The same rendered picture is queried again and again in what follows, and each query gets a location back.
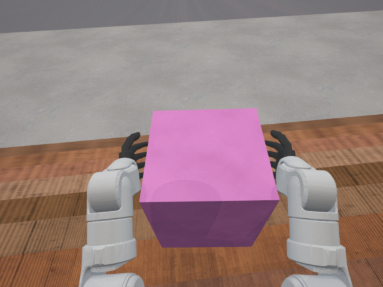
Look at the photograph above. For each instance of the robot left forearm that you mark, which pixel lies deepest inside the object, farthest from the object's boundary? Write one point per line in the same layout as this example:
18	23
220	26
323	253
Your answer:
110	242

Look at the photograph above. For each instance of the robot right upper arm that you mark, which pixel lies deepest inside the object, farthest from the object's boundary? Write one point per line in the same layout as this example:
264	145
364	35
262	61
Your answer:
302	280

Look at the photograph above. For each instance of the robot right forearm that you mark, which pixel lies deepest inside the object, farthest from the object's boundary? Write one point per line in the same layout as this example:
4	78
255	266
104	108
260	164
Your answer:
314	241

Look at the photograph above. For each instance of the left robot hand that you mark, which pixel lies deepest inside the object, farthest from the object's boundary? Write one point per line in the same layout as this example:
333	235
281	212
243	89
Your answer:
128	150

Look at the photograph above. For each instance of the right robot hand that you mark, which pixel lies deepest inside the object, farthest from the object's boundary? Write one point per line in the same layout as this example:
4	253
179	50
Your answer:
284	149

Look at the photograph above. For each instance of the carton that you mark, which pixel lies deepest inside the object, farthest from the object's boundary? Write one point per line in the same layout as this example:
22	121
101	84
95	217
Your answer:
207	178

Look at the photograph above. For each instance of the robot left upper arm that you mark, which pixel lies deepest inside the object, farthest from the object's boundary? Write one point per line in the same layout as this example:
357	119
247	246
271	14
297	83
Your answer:
115	280

